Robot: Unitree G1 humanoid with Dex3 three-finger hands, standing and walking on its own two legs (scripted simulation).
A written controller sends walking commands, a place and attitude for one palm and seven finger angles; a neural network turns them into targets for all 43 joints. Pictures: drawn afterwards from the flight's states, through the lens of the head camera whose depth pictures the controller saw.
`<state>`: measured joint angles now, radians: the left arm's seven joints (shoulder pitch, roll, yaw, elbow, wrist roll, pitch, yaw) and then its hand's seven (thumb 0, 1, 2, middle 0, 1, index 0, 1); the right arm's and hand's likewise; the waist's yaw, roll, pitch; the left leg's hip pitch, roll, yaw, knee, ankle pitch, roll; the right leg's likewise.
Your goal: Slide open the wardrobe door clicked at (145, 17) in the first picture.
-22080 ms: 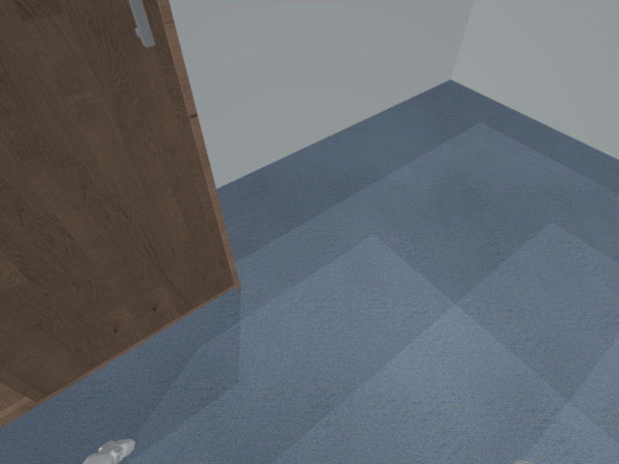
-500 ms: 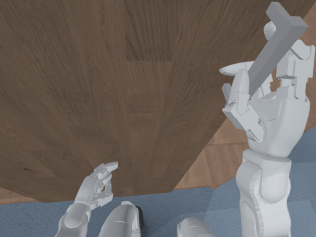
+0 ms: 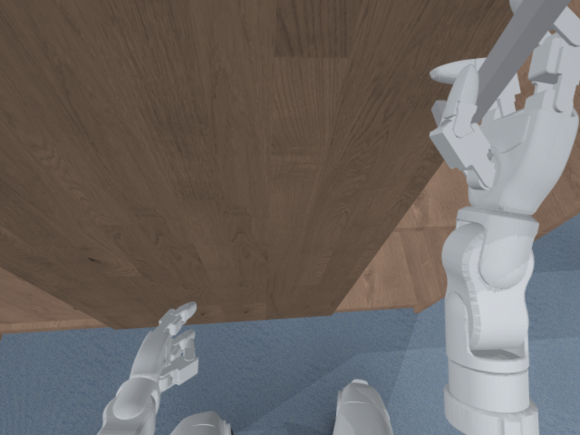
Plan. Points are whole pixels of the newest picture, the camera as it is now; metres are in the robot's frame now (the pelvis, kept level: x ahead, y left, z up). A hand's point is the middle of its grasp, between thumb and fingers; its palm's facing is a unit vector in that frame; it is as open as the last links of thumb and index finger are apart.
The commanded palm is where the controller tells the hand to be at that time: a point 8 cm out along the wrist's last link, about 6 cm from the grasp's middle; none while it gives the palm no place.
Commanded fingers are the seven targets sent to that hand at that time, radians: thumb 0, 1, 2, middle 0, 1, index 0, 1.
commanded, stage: step sideways, sliding the door along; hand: right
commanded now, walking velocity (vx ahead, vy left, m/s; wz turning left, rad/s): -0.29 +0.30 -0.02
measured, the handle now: (483, 65) +0.38 -0.16 +0.27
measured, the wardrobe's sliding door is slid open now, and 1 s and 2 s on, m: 0.30 0.43 0.43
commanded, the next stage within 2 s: stop walking and hold the door there in 1.38 s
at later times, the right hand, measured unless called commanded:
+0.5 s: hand (370, 119) +0.34 -0.07 +0.26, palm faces +0.30 +0.95 +0.05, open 7.3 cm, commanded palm +0.31 -0.03 +0.24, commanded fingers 0.00 -0.90 -0.90 0.45 1.40 0.45 1.40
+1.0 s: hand (286, 122) +0.33 +0.00 +0.26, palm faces +0.17 +0.98 +0.11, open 7.2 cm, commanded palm +0.30 +0.03 +0.24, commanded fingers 0.00 -0.90 -0.90 0.45 1.40 0.45 1.40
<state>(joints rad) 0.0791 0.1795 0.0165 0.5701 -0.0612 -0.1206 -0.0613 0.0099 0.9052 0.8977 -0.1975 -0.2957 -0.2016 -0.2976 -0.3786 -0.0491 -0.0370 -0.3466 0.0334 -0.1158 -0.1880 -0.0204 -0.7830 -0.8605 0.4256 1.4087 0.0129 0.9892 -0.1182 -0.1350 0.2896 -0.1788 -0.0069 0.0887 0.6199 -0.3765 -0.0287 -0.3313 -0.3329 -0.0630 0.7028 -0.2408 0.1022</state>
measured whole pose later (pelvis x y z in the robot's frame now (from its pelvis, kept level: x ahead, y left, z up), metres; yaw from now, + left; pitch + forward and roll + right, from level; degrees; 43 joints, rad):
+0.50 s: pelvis -0.05 +0.11 -0.01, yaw +1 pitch -6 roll +2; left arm 0.05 0.17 0.02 0.60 -0.07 -0.15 -0.03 0.01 0.90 0.90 -0.20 -0.30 -0.20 -0.30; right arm -0.65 -0.14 -0.16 -0.01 0.08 -0.04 -0.19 -0.01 -0.78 -0.87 0.46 1.40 0.00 1.14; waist -0.15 -0.09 0.29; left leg -0.26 0.01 0.09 0.68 -0.33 -0.01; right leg -0.26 -0.29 0.02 0.70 -0.32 0.08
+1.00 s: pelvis -0.08 +0.16 +0.03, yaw +3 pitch -2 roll +4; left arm 0.07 0.15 0.01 0.59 -0.04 -0.11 -0.05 0.01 0.90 0.90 -0.20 -0.30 -0.20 -0.30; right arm -0.70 -0.14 -0.09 0.05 0.09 -0.06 -0.18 0.02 -0.79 -0.86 0.39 1.40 0.00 1.18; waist -0.15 -0.03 0.27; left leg -0.31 0.01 0.06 0.81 -0.39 -0.02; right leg -0.17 -0.18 -0.08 0.45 -0.24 0.06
